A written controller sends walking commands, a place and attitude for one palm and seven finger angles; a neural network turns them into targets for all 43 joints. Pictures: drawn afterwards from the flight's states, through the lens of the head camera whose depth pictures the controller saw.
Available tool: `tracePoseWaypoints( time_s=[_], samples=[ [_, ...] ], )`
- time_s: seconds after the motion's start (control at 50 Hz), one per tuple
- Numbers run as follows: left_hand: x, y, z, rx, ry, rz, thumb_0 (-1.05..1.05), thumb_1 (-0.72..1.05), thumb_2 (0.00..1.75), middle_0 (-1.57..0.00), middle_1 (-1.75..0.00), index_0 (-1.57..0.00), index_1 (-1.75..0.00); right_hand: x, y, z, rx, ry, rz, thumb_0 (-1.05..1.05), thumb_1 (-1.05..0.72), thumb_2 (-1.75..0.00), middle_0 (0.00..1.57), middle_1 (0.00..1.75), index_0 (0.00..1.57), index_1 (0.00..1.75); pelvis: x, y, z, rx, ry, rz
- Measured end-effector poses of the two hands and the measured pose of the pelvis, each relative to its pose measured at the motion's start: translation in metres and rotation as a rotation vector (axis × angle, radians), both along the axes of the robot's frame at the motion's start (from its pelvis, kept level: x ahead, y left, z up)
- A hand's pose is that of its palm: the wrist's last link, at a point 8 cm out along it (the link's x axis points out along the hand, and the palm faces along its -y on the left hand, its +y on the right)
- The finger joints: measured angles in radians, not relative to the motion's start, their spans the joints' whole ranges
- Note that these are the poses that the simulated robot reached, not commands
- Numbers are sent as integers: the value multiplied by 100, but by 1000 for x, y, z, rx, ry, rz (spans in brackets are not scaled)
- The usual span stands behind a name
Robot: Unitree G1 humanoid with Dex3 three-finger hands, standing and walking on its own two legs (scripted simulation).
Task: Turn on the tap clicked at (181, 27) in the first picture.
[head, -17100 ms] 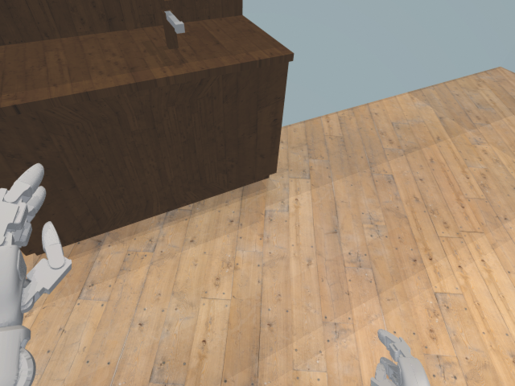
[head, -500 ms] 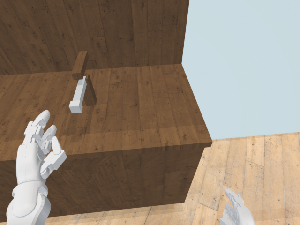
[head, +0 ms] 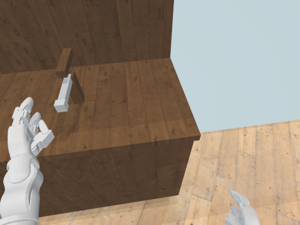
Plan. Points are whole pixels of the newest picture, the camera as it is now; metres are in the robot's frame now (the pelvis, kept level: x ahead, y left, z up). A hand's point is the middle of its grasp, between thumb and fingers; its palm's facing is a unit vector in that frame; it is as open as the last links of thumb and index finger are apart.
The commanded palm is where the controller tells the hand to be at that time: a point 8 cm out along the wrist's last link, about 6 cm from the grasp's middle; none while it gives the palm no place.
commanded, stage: reach beside the lever's end, fingers flat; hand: left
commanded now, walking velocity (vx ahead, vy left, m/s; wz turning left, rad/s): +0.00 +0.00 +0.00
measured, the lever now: (61, 105) +0.40 +0.30 +0.10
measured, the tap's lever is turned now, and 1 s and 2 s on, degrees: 0 0 8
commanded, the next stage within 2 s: push the lever round in 1.14 s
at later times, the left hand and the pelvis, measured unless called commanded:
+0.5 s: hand (49, 116) +0.35 +0.32 +0.10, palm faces +0.48 -0.87 -0.10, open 7.8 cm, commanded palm +0.32 +0.36 +0.10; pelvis -0.01 +0.01 -0.01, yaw +0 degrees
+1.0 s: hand (49, 117) +0.36 +0.33 +0.08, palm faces +0.46 -0.88 -0.09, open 7.8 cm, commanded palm +0.32 +0.36 +0.09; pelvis +0.02 +0.03 +0.00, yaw -2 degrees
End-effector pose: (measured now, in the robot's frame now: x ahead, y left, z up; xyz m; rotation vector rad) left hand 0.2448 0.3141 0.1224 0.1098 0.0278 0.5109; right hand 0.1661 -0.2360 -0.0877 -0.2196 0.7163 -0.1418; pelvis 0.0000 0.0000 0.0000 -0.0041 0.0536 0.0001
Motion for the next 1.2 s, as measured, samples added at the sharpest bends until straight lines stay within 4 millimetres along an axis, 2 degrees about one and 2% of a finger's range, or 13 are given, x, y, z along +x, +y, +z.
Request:
tracePoseWaypoints(
  time_s=[0.22, 0.38, 0.62, 0.76, 0.9, 1.06, 1.2],
  samples=[
    [24, 18, -4, -15, 9, 5, 1, 90, 90, -17, -20, -17, -20, -20, -17, -7, -20, 54, -39, 1, -90, -90, 20, 30, 20, 30, -8, -5, -2, 0, 21, 2],
    [46, 34, -9, -22, 7, 14, 1, 90, 90, -16, -18, -16, -18, -43, -22, -15, -28, 116, -71, 1, -90, -90, 20, 30, 20, 30, -10, -1, -4, -3, 52, -4],
    [85, 49, -23, -31, 7, -18, 1, 90, 90, -15, -16, -15, -16, -84, -17, -23, -51, 252, -114, 1, -90, -90, 20, 30, 20, 30, -6, 14, -7, -11, 99, -13],
    [99, 51, -27, -19, 3, -45, 1, 90, 90, -15, -15, -15, -15, -97, -8, -23, -46, 301, -146, 1, -90, -90, 20, 30, 21, 30, 3, 24, -6, -17, 115, -29],
    [89, 53, -32, -32, -5, -45, 1, 90, 90, -15, -15, -15, -15, -89, 4, -21, -28, 300, -151, 1, -90, -90, 20, 30, 20, 30, 13, 32, -3, -23, 110, -34],
    [71, 54, -29, -17, -24, -23, 1, 90, 90, -15, -15, -15, -15, -57, 17, -17, -26, 241, -90, 1, -90, -90, 20, 30, 21, 30, 15, 35, -2, -29, 88, -14],
    [76, 47, -21, -28, -26, -44, 1, 90, 90, -15, -15, -15, -15, -31, 22, -14, -22, 182, -50, 1, -90, -90, 20, 30, 21, 30, 12, 32, -2, -26, 81, -1]
  ],
)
